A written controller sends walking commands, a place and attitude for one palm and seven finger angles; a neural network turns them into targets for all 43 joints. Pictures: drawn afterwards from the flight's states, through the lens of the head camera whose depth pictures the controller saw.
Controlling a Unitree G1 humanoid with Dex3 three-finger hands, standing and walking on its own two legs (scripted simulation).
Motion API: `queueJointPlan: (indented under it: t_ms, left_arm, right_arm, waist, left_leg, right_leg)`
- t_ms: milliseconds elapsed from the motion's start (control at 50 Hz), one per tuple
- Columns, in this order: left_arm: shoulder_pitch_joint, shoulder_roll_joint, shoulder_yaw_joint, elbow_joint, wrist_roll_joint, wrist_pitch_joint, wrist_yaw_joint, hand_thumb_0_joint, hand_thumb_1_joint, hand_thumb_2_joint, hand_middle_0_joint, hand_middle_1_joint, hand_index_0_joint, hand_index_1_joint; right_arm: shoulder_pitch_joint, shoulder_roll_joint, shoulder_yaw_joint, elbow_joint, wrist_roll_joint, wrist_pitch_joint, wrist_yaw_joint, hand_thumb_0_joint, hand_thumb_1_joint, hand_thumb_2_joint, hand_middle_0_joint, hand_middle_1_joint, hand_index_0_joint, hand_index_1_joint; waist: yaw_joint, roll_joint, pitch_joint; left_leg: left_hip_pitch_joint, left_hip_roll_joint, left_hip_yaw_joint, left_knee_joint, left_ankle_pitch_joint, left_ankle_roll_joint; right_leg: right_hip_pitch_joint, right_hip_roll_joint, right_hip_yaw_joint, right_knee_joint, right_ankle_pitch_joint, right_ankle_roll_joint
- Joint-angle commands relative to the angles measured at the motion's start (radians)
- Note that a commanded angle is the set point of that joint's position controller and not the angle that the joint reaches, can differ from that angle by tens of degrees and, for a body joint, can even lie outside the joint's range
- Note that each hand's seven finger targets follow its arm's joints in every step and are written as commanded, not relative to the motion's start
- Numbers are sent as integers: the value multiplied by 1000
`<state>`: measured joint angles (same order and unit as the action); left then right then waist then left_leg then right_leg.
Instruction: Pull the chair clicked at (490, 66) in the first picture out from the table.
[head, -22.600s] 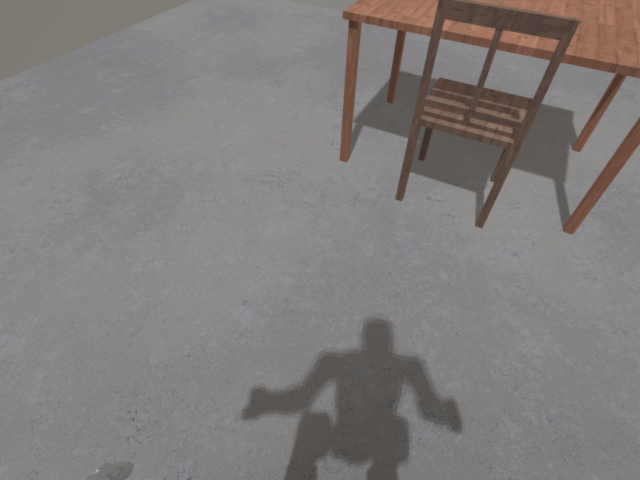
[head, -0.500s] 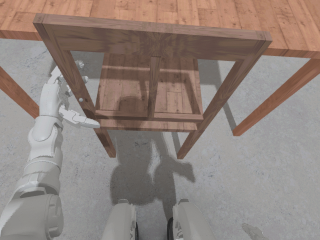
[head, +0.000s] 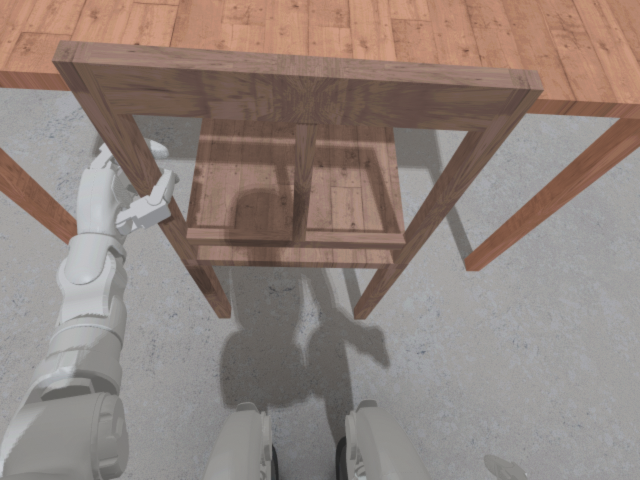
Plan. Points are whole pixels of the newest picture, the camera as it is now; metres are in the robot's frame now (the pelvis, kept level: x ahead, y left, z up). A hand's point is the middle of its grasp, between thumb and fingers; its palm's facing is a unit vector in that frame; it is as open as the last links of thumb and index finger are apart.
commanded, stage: hook a spindle and tug to test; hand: left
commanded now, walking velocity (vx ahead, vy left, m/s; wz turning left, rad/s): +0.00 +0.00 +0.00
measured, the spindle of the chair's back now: (301, 189) +0.47 +0.01 +0.00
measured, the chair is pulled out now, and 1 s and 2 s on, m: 0.00 0.04 0.15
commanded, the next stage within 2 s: step backward, pulling the chair out in 0.60 s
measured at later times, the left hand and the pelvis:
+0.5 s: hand (159, 228) +0.41 +0.18 +0.02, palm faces +0.00 -1.00 -0.02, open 6.0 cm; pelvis +0.02 +0.00 +0.01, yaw +0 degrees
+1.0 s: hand (168, 240) +0.39 +0.16 +0.04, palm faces +0.08 -0.99 -0.14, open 6.1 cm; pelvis +0.01 +0.01 +0.09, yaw +0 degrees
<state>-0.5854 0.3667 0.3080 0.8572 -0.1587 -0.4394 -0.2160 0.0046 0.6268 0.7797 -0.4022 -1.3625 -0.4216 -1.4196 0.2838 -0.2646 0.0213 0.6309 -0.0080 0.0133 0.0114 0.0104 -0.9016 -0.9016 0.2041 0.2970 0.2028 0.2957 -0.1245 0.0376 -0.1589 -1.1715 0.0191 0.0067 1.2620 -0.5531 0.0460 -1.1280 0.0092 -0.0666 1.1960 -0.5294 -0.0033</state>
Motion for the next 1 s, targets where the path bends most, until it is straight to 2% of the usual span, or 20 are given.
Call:
queueJointPlan:
  t_ms: [0,100,200,220,300,380,460,520,540,660,680,700,720,740,760,800,840,860,900,980]
  left_arm:
    - [-225,174,15,-232,4,-73,-22,0,900,900,-500,-1450,-500,-1450]
    - [-101,133,-7,-297,2,-72,-20,0,900,900,-500,-1450,-500,-1450]
    - [13,168,34,-368,-11,-77,-16,0,900,900,-500,-1450,-500,-1450]
    - [26,132,2,-395,-13,-79,-20,0,900,900,-500,-1450,-500,-1450]
    - [104,157,40,-434,-24,-84,-20,0,900,900,-500,-1450,-500,-1450]
    - [114,128,11,-486,-29,-91,-20,0,900,900,-500,-1450,-500,-1450]
    - [147,112,4,-493,-33,-89,-21,0,900,900,-500,-1450,-500,-1450]
    - [93,105,-4,-456,-33,-82,-25,0,900,900,-500,-1450,-500,-1450]
    - [79,136,25,-453,-31,-82,-24,0,900,900,-500,-1450,-500,-1450]
    - [43,139,29,-421,-35,-66,-40,0,900,900,-500,-1450,-500,-1450]
    - [-23,125,2,-453,-36,-65,-40,0,900,900,-500,-1450,-500,-1450]
    - [-217,374,40,-659,99,25,115,0,900,900,-500,-1450,-500,-1450]
    - [-192,304,-4,-680,104,82,187,0,900,900,-500,-1450,-500,-1450]
    - [-118,256,-25,-675,103,119,222,0,900,900,-500,-1450,-500,-1450]
    - [-32,224,-27,-588,112,162,249,0,900,900,-500,-1450,-500,-1450]
    - [49,131,-89,-394,120,232,284,0,900,900,-500,-1450,-500,-1450]
    - [-29,107,-131,-292,126,260,313,0,900,900,-500,-1450,-500,-1450]
    - [-86,117,-132,-261,126,252,321,0,900,900,-500,-1450,-500,-1450]
    - [-157,123,-139,-193,137,238,333,0,900,900,-500,-1450,-500,-1450]
    - [-190,82,-185,-80,143,213,320,0,900,900,-500,-1450,-500,-1450]
  right_arm:
    - [107,-174,-63,-84,2,-19,-7,0,-900,-900,200,300,200,300]
    - [101,-161,-67,-104,3,-22,4,0,-900,-900,200,300,200,300]
    - [93,-160,-70,-121,5,-26,8,0,-900,-900,200,300,200,300]
    - [85,-154,-69,-126,7,-29,10,0,-900,-900,200,300,200,300]
    - [80,-153,-72,-134,7,-38,9,0,-900,-900,200,300,200,300]
    - [71,-148,-73,-135,7,-49,7,0,-900,-900,200,300,200,300]
    - [59,-149,-74,-137,6,-56,3,0,-900,-900,200,300,200,300]
    - [51,-151,-70,-128,7,-59,-3,0,-900,-900,200,300,200,300]
    - [49,-155,-71,-123,6,-60,-6,0,-900,-900,200,300,200,300]
    - [38,-157,-69,-127,8,-64,-15,0,-900,-900,200,300,200,300]
    - [38,-157,-67,-126,9,-66,-17,0,-900,-900,200,300,200,300]
    - [99,-124,-67,-170,60,12,-50,0,-900,-900,200,300,200,300]
    - [106,-116,-79,-193,65,22,-75,0,-900,-900,200,300,200,300]
    - [121,-116,-80,-194,66,20,-88,0,-900,-900,200,300,200,300]
    - [86,-115,-79,-184,73,31,-100,0,-900,-900,200,300,200,300]
    - [61,-113,-65,-144,78,58,-114,0,-900,-900,200,300,200,300]
    - [64,-127,-54,-112,76,73,-126,0,-900,-900,200,300,200,300]
    - [68,-137,-55,-101,75,73,-132,0,-900,-900,200,300,200,300]
    - [74,-144,-58,-79,74,72,-141,0,-900,-900,200,300,200,300]
    - [70,-148,-70,-51,68,72,-142,0,-900,-900,200,300,200,300]
  waist:
    - [9,83,-496]
    - [25,78,-517]
    - [50,69,-509]
    - [46,87,-507]
    - [58,51,-498]
    - [54,109,-475]
    - [53,77,-466]
    - [33,41,-435]
    - [41,52,-443]
    - [46,64,-466]
    - [30,71,-484]
    - [92,184,-763]
    - [71,200,-704]
    - [70,178,-663]
    - [64,185,-597]
    - [58,91,-407]
    - [48,-19,-271]
    - [47,-31,-252]
    - [50,26,-222]
    - [66,153,-198]
  left_leg:
    - [461,15,-80,-138,552,-38]
    - [485,15,-69,-144,615,-37]
    - [461,14,-60,-153,643,-35]
    - [475,14,-58,-156,654,-36]
    - [434,10,-46,-154,650,-30]
    - [476,16,-53,-151,682,-37]
    - [468,18,-56,-151,663,-40]
    - [412,11,-50,-139,582,-33]
    - [405,11,-51,-137,563,-34]
    - [408,5,-51,-133,532,-36]
    - [421,7,-56,-130,536,-33]
    - [786,15,-21,-333,487,-30]
    - [854,4,-19,-372,526,-27]
    - [854,12,-29,-388,571,-30]
    - [829,22,-44,-406,604,-31]
    - [743,57,-76,-461,555,-17]
    - [692,86,-102,-536,505,-13]
    - [711,102,-111,-565,529,-11]
    - [784,121,-113,-614,634,-17]
    - [938,191,-161,-681,863,-9]
  right_leg:
    - [195,14,17,-122,364,-33]
    - [243,15,23,-129,421,-31]
    - [310,13,31,-129,479,-33]
    - [303,13,31,-131,481,-31]
    - [362,10,41,-128,538,-30]
    - [314,8,34,-125,516,-32]
    - [308,6,31,-123,494,-29]
    - [295,5,33,-118,474,-26]
    - [294,5,34,-113,457,-29]
    - [284,4,36,-112,424,-30]
    - [275,3,35,-109,429,-30]
    - [712,-75,157,-310,502,-52]
    - [764,-73,154,-356,663,-48]
    - [768,-82,145,-361,745,-41]
    - [713,-83,149,-359,736,-40]
    - [692,-82,142,-408,691,-18]
    - [744,-106,146,-457,729,-1]
    - [761,-114,150,-478,753,3]
    - [773,-121,154,-514,790,3]
    - [772,-96,136,-562,657,-3]
